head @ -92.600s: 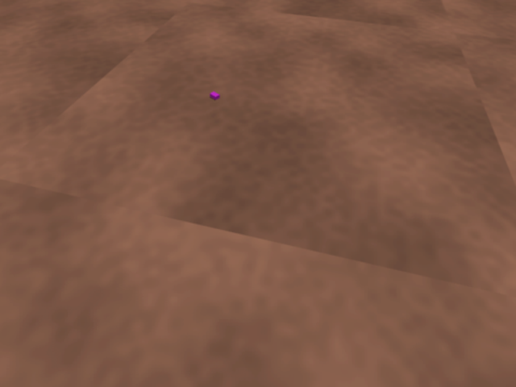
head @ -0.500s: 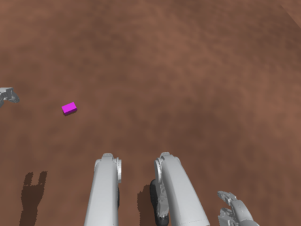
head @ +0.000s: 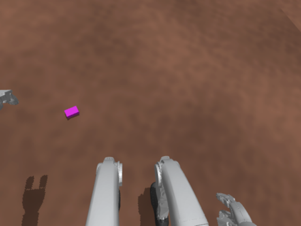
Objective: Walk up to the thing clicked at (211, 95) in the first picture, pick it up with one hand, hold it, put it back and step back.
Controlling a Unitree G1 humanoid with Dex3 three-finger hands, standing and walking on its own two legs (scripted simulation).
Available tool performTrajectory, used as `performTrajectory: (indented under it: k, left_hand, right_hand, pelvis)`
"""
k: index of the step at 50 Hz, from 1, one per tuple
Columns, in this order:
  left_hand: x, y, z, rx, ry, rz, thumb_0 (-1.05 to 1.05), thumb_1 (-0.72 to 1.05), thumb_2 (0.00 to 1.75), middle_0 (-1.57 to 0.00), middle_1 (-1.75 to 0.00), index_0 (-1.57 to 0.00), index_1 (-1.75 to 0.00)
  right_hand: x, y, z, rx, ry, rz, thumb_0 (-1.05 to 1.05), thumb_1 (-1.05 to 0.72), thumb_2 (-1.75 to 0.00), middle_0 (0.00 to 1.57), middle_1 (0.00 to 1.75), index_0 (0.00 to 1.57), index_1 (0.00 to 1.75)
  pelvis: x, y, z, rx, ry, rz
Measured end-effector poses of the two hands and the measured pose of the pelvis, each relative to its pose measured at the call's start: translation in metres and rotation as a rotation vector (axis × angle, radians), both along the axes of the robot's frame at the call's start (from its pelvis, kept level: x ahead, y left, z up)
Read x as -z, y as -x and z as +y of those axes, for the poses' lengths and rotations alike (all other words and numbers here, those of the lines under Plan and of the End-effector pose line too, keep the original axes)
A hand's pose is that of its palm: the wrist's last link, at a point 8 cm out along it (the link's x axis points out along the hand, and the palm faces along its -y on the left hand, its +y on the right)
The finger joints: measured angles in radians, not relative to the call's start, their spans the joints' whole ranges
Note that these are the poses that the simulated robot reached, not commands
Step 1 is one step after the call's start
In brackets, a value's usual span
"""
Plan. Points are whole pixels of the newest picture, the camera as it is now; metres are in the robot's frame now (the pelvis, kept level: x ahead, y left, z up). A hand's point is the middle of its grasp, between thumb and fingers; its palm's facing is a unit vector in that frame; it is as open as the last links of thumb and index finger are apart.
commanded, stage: go down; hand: left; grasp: from above
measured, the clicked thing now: (72, 112) +0.58 +0.33 -0.52
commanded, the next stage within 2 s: approach in 0.76 s
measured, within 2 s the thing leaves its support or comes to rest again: neither
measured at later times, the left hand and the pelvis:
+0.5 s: hand out of the picture +0.35 +0.40 -0.05, palm faces -0.45 -0.05 -0.89, open 11.8 cm; pelvis +0.00 +0.00 +0.01, yaw +0 degrees
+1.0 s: hand out of the picture +0.35 +0.40 -0.05, palm faces -0.44 -0.08 -0.89, open 11.5 cm; pelvis +0.01 +0.01 +0.02, yaw +0 degrees
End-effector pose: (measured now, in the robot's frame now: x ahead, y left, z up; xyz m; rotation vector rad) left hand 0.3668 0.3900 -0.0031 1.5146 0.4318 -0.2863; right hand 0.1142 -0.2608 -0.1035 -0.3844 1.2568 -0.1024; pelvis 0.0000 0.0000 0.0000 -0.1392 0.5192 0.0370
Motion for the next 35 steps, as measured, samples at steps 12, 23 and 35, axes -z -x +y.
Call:
performTrajectory:
  k: [12,23,35]
  left_hand:
    - [-0.008,0.001,0.002,-0.006,0.000,-0.005,0.00,-0.17,0.67,-0.41,-0.74,-0.42,-0.74]
    - [-0.013,0.007,0.006,-0.015,0.003,0.004,0.00,-0.16,0.67,-0.43,-0.73,-0.43,-0.72]
    - [-0.008,0.008,0.010,-0.008,-0.001,-0.003,0.00,-0.16,0.67,-0.43,-0.72,-0.43,-0.72]
  right_hand:
    - [-0.007,-0.002,-0.001,0.002,-0.002,0.002,0.01,-0.92,-0.90,0.20,0.30,0.21,0.30]
    - [-0.014,-0.004,0.000,0.000,-0.002,-0.009,0.01,-0.92,-0.90,0.20,0.30,0.21,0.30]
    - [-0.013,-0.007,0.002,-0.008,0.005,-0.001,0.01,-0.92,-0.90,0.20,0.30,0.21,0.30]
  pelvis:
    - [-0.007,-0.002,0.000,-0.001,-0.001,-0.006]
    - [-0.012,-0.002,0.000,0.000,-0.002,-0.012]
    - [-0.011,-0.003,0.002,-0.002,0.003,-0.009]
